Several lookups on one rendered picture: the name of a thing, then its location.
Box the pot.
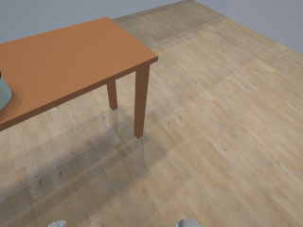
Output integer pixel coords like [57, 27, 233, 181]
[0, 76, 12, 110]

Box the table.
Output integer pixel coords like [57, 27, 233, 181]
[0, 17, 159, 139]

